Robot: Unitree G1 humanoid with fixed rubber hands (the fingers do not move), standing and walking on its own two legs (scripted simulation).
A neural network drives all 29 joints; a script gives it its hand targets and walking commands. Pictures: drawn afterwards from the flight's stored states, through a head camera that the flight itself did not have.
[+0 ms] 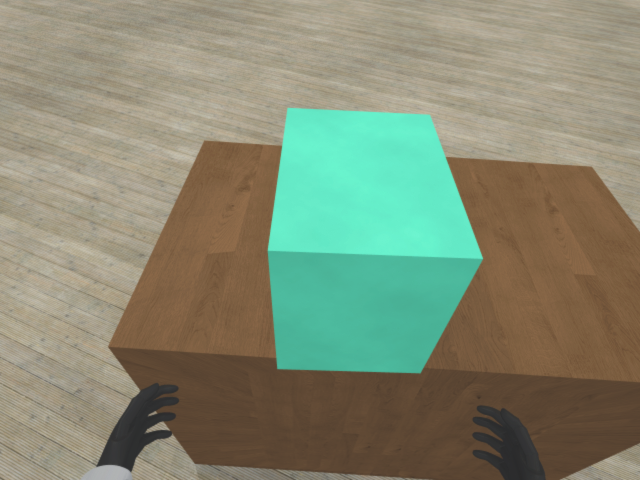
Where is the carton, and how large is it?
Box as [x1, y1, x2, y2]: [268, 108, 482, 372]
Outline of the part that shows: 287,108 268,245 268,260 277,368 420,372 482,259 430,116 425,114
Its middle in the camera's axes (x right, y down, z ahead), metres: +0.05 +0.00 +0.59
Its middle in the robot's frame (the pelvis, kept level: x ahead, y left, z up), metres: +0.44 -0.01 +0.05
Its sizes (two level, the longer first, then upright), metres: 0.292 0.219 0.270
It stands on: a pedestal, 0.70 m high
